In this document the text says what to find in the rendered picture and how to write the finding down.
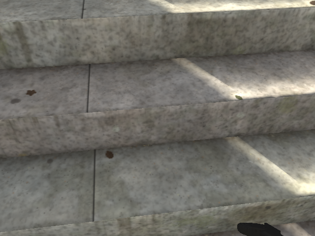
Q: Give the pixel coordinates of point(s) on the robot right hand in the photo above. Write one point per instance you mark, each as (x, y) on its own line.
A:
(257, 229)

